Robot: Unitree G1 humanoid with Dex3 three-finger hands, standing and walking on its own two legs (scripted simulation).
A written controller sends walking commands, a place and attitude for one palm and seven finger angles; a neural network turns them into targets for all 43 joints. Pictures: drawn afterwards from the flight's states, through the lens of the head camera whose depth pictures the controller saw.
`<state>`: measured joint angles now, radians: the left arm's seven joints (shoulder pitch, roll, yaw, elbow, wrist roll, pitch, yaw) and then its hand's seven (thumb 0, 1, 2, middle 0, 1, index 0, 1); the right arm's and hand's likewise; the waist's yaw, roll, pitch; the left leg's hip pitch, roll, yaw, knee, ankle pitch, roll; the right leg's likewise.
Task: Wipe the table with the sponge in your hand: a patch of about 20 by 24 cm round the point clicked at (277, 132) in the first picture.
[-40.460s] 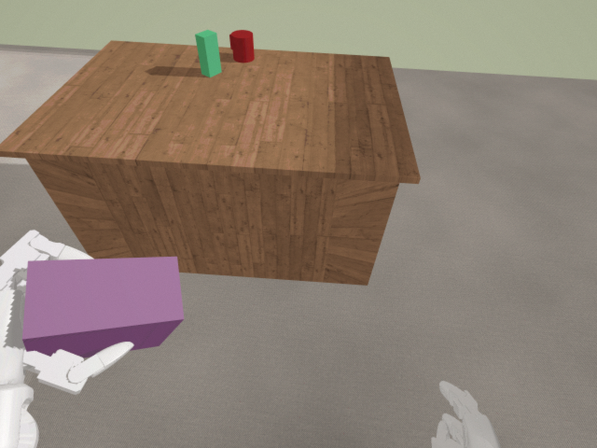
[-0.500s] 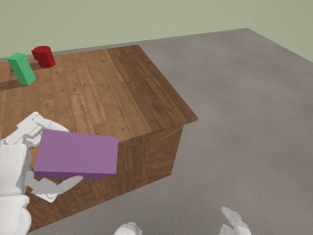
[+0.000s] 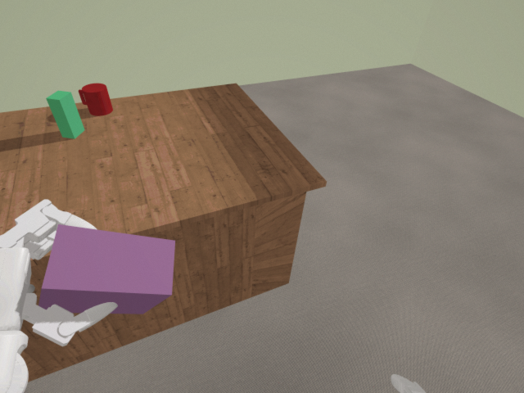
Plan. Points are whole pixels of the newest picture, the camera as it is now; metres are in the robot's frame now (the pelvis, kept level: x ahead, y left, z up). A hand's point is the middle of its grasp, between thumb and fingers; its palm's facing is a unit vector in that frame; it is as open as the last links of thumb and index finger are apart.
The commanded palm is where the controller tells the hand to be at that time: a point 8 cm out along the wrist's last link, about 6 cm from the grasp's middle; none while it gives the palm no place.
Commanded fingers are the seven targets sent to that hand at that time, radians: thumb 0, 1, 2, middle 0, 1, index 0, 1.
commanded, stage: stop stepping back and stand still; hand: left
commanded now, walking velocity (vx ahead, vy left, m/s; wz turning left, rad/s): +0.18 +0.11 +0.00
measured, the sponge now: (125, 277) +0.22 +0.19 +0.13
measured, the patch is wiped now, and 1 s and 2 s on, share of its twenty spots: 1.00 1.00 1.00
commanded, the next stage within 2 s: stand and wait in 0.64 s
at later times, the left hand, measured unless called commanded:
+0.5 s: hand (59, 314) +0.16 +0.23 +0.16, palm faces +0.42 -0.83 -0.35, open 10.7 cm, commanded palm +0.10 +0.27 +0.20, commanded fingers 0.00 0.10 1.30 -1.20 -1.60 -1.20 -1.60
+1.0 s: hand (64, 316) +0.16 +0.23 +0.16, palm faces +0.39 -0.86 -0.32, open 10.7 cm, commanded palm +0.11 +0.27 +0.20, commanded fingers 0.00 0.10 1.30 -1.20 -1.60 -1.20 -1.60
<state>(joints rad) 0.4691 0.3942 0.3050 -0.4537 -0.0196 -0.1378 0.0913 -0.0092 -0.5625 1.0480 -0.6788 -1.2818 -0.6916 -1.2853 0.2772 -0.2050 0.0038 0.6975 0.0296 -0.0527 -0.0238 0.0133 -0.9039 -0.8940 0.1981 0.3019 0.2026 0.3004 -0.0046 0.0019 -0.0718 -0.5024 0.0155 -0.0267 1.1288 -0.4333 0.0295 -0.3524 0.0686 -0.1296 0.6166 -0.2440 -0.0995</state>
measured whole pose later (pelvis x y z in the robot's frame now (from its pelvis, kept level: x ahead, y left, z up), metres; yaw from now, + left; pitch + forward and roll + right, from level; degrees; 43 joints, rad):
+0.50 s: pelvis -0.05 -0.02 +0.00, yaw +2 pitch -3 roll -2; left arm 0.42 0.34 0.30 -0.39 -0.03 -0.10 0.12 -0.01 -0.56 1.05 -0.67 -1.29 -0.69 -1.29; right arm 0.27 -0.22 0.01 0.70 0.02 -0.10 -0.04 0.01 -0.90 -0.89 0.20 0.30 0.20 0.30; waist 0.01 0.04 -0.04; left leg -0.37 0.05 -0.03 0.96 -0.46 0.02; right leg -0.35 0.01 -0.10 0.62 -0.22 -0.04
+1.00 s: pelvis -0.04 -0.02 +0.02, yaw +2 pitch -1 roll -1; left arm 0.52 0.33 0.26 -0.48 -0.03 -0.13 0.14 -0.01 -0.56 1.05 -0.68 -1.29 -0.69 -1.29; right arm 0.22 -0.20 0.01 0.65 0.01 -0.11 -0.06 0.01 -0.90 -0.89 0.20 0.30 0.20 0.30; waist 0.00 -0.03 -0.01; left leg -0.24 0.01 0.01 0.53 -0.27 0.01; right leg -0.25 0.01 -0.05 0.48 -0.21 -0.02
